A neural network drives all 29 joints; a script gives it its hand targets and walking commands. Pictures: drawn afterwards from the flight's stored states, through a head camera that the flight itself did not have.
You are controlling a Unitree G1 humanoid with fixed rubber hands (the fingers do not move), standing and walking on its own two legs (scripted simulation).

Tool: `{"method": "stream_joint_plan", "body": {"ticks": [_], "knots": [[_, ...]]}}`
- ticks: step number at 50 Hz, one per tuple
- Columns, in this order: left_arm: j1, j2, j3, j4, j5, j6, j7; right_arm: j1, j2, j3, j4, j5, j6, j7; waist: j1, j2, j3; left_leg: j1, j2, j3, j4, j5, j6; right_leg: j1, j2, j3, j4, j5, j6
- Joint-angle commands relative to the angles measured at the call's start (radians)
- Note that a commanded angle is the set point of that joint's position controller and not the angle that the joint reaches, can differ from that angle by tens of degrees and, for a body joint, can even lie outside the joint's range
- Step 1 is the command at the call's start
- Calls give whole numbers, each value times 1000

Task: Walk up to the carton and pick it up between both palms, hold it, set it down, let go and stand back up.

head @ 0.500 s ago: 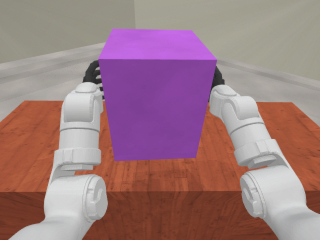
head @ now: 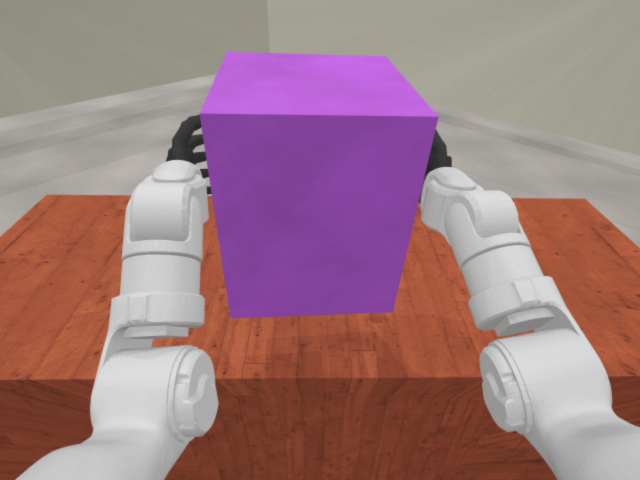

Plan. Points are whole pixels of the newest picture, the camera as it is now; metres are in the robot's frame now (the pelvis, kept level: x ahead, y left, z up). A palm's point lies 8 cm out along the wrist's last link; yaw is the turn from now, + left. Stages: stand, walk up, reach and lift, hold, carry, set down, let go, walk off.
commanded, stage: hold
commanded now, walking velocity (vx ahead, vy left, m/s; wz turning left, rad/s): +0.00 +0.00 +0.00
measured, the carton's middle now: (310, 183) +0.40 +0.00 +0.25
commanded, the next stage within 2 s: none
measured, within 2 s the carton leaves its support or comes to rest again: neither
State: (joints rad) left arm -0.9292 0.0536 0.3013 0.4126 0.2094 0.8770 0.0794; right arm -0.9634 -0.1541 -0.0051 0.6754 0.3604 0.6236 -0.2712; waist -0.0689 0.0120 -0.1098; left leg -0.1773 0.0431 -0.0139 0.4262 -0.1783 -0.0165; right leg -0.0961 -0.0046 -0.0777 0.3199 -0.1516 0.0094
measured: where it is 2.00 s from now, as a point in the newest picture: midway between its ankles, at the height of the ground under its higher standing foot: outside the picture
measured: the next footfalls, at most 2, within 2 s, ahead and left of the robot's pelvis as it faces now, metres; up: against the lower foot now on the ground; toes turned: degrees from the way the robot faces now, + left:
none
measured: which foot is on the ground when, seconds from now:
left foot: down 0.00-1.00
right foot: down 0.00-1.00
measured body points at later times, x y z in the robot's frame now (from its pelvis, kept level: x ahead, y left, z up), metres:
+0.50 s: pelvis +0.01 +0.00 +0.00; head -0.06 +0.00 +0.44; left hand +0.39 +0.15 +0.27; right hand +0.39 -0.15 +0.25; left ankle +0.04 +0.12 -0.74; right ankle +0.02 -0.13 -0.74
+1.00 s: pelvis +0.00 +0.00 +0.00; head -0.08 +0.00 +0.44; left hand +0.39 +0.15 +0.28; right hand +0.39 -0.15 +0.26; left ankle +0.04 +0.12 -0.74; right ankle +0.02 -0.13 -0.74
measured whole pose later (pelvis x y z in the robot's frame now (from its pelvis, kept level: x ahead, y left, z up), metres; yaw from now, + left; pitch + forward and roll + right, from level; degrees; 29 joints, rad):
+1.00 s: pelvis +0.00 +0.00 +0.00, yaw +0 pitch -5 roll -1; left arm -0.95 0.05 0.31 0.44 0.24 0.87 0.07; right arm -0.97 -0.14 -0.04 0.71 0.33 0.62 -0.26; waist -0.05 0.01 -0.11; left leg -0.16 0.04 -0.01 0.41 -0.16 -0.02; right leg -0.10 -0.01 -0.07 0.33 -0.15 0.00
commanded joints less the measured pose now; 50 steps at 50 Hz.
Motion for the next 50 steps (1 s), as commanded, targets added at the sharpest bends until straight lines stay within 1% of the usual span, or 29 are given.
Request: {"method": "stream_joint_plan", "body": {"ticks": [1, 2, 4, 5, 9, 11, 14, 18, 20, 21, 22, 27, 28, 30, 31, 32, 34, 36, 37, 38, 39, 40, 41, 42, 43, 44, 48, 49, 50], "knots": [[-930, -674, -416, -280, -232, -104, -153, -1046, 708, 246, -386, 176, -55, 141, -11, 64, -511, 161, -76, -24, -54, 210, -29, 120, 93, 47, -19, 143, 27], [-915, -647, -383, -215, -215, -97, -158, -1040, 689, 239, -353, 167, -46, 140, -10, 57, -449, 126, -74, -24, -67, 164, -24, 110, 87, 58, -33, 114, 26], [-907, -677, -424, -262, -233, -102, -155, -1053, 701, 247, -407, 164, -60, 139, -14, 53, -490, 133, -79, -29, -66, 158, -17, 116, 83, 50, -25, 115, 29], [-876, -653, -390, -209, -216, -97, -159, -1028, 704, 237, -368, 156, -51, 134, -21, 37, -427, 113, -81, -21, -71, 137, -18, 105, 85, 58, -33, 108, 31], [-884, -650, -383, -263, -210, -99, -168, -1018, 739, 259, -378, 161, -50, 132, 1, 42, -490, 118, -89, -23, -64, 174, -2, 166, 81, 62, -21, 185, 40], [-852, -647, -397, -291, -219, -101, -168, -1039, 742, 295, -479, 190, -58, 123, 3, 15, -557, 149, -94, -23, -37, 249, -11, 204, 83, 58, -6, 278, 48], [-818, -636, -397, -327, -211, -97, -171, -1019, 748, 336, -536, 202, -63, 103, 6, -3, -546, 168, -103, -13, -23, 303, -17, 222, 92, 65, 2, 356, 56], [-784, -631, -432, -322, -210, -69, -189, -963, 702, 319, -517, 198, -44, 85, -38, 24, -477, 171, -100, -16, -19, 333, -30, 208, 89, 57, -12, 346, 50], [-750, -627, -434, -376, -202, -70, -194, -970, 728, 360, -597, 210, -52, 84, -6, 3, -535, 189, -96, -12, -12, 361, -28, 246, 88, 57, 12, 410, 57], [-759, -627, -441, -386, -197, -63, -199, -951, 711, 344, -607, 200, -48, 79, -38, 12, -527, 188, -104, -15, -19, 349, -25, 244, 89, 62, 4, 406, 56], [-751, -627, -443, -379, -194, -58, -202, -935, 696, 336, -588, 193, -41, 78, -38, 22, -480, 184, -98, -13, -25, 350, -32, 225, 91, 53, -1, 383, 57], [-789, -620, -450, -391, -195, -60, -208, -954, 727, 331, -567, 187, -37, 95, -15, 26, -472, 177, -94, -7, -44, 302, -29, 195, 87, 48, -6, 283, 49], [-778, -615, -427, -342, -180, -54, -207, -945, 714, 310, -528, 178, -28, 94, -28, 30, -430, 167, -96, -12, -51, 295, -26, 189, 85, 49, -13, 285, 52], [-774, -643, -445, -350, -180, -58, -202, -974, 717, 334, -548, 184, -45, 97, -4, 46, -449, 182, -86, -8, -43, 329, -39, 196, 94, 46, -11, 277, 42], [-778, -629, -450, -360, -191, -56, -201, -955, 700, 320, -544, 183, -44, 96, -26, 38, -463, 194, -94, -15, -44, 330, -32, 196, 94, 44, -12, 285, 43], [-759, -633, -448, -325, -187, -52, -199, -950, 699, 307, -505, 176, -40, 96, -34, 41, -414, 181, -87, -7, -46, 299, -36, 166, 91, 48, -18, 234, 36], [-778, -631, -421, -274, -167, -52, -200, -973, 699, 289, -489, 155, -41, 100, -13, 12, -364, 146, -87, -9, -69, 197, -16, 137, 85, 45, -35, 160, 42], [-813, -651, -415, -268, -172, -64, -197, -1007, 719, 283, -461, 145, -51, 116, 4, 25, -379, 125, -84, -8, -80, 152, -7, 118, 83, 44, -33, 99, 30], [-824, -657, -416, -237, -172, -66, -198, -998, 711, 255, -411, 122, -47, 121, -11, 39, -352, 128, -86, -7, -90, 133, -8, 101, 85, 42, -41, 71, 19], [-806, -662, -404, -214, -175, -69, -197, -1029, 701, 259, -430, 129, -57, 126, 3, 21, -353, 116, -80, -8, -92, 146, -10, 120, 86, 40, -41, 80, 18], [-847, -653, -416, -261, -183, -77, -193, -1003, 724, 251, -420, 127, -57, 130, -13, 38, -414, 137, -85, -4, -91, 139, -9, 120, 81, 46, -33, 83, 21], [-844, -674, -425, -251, -190, -83, -188, -1028, 727, 265, -416, 134, -64, 133, 4, 40, -411, 116, -83, -9, -84, 143, -9, 129, 86, 46, -30, 91, 21], [-862, -674, -413, -237, -187, -84, -185, -1042, 720, 244, -406, 124, -66, 135, -4, 40, -414, 118, -81, -12, -81, 133, -7, 119, 83, 51, -32, 77, 19], [-870, -687, -428, -245, -204, -91, -184, -1050, 724, 251, -419, 132, -73, 138, 11, 42, -448, 132, -80, -15, -98, 131, -9, 119, 88, 42, -36, 65, 18], [-868, -669, -392, -177, -186, -85, -185, -1041, 702, 235, -382, 122, -61, 139, -5, 25, -382, 116, -79, -9, -110, 98, -3, 104, 79, 46, -54, 38, 23], [-875, -663, -377, -173, -178, -89, -180, -1046, 714, 234, -360, 116, -65, 144, 17, 13, -368, 104, -81, -7, -109, 61, 0, 94, 82, 55, -47, 7, 20], [-898, -675, -377, -140, -191, -108, -179, -1077, 726, 194, -324, 95, -76, 152, 18, 28, -377, 65, -85, -17, -131, -12, 11, 91, 72, 61, -58, -37, 15], [-929, -687, -401, -201, -212, -124, -171, -1096, 755, 217, -345, 111, -84, 154, 18, 39, -471, 109, -83, -14, -108, 35, 5, 100, 77, 53, -43, 5, 19], [-936, -691, -395, -156, -212, -121, -168, -1073, 743, 208, -309, 107, -71, 155, 4, 22, -432, 98, -85, -17, -103, 44, 7, 91, 77, 56, -43, 17, 20]]}}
